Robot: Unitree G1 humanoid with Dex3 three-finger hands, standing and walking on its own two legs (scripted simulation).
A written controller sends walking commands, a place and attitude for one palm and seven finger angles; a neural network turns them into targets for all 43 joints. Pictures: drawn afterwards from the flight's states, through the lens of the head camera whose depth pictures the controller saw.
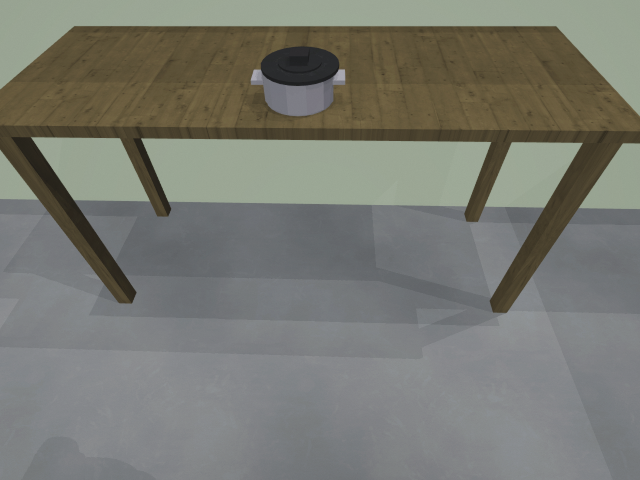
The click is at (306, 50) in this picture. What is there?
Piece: lid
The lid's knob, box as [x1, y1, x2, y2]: [289, 48, 308, 61]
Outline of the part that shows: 290,49 290,61 308,61 308,48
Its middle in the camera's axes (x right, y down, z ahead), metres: -0.05 -0.40 +0.84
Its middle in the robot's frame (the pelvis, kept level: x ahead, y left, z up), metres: +0.91 +0.10 +0.11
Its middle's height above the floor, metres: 0.88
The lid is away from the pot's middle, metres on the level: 0.01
